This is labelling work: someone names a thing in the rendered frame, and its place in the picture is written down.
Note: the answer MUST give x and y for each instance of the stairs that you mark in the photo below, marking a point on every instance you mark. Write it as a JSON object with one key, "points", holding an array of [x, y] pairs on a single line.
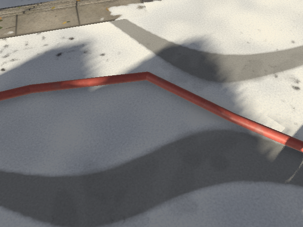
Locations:
{"points": [[56, 4]]}

